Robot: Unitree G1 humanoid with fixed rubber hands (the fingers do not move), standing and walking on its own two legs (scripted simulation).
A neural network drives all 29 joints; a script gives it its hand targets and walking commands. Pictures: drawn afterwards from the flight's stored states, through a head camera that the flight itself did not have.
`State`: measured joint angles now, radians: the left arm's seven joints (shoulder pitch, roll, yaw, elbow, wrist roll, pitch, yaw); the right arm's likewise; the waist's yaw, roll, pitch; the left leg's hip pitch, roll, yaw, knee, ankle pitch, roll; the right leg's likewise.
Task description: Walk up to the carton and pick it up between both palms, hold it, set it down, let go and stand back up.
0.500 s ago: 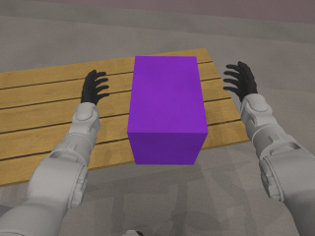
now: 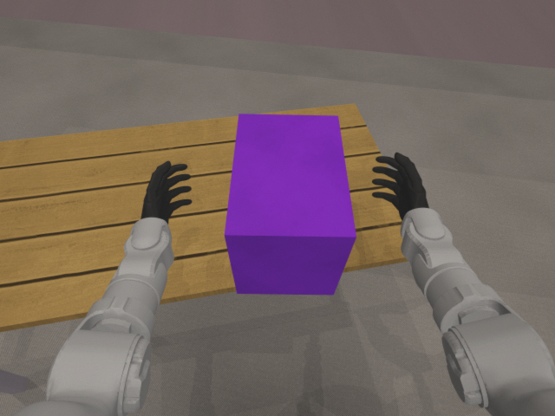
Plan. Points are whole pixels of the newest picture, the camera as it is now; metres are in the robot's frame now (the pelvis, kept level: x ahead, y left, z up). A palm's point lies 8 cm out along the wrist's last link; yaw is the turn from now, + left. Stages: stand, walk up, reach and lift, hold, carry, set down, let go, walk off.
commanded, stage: set down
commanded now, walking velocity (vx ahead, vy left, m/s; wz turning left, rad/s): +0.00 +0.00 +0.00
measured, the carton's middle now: (286, 205) +0.48 +0.03 -0.05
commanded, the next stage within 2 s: none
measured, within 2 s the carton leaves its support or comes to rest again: neither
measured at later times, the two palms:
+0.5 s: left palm (165, 244) +0.33 +0.21 +0.02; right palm (418, 248) +0.36 -0.17 +0.02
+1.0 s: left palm (155, 312) +0.25 +0.22 -0.03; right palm (428, 317) +0.27 -0.18 -0.03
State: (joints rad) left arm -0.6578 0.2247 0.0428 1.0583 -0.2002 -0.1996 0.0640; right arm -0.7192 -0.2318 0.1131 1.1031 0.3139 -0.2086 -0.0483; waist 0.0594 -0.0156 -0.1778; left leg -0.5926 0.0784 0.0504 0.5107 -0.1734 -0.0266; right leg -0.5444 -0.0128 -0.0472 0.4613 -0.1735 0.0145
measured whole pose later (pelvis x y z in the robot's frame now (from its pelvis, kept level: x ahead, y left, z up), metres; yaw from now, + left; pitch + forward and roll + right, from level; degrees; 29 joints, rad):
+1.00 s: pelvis +0.02 -0.01 +0.00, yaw +2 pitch +4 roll -1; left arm -0.03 0.18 -0.01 0.75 -0.17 -0.44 0.06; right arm -0.07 -0.11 0.06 0.84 0.20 -0.49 -0.02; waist 0.01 -0.02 -0.04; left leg -0.35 0.07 0.03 0.52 -0.24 -0.04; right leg -0.30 -0.02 -0.07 0.50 -0.26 0.00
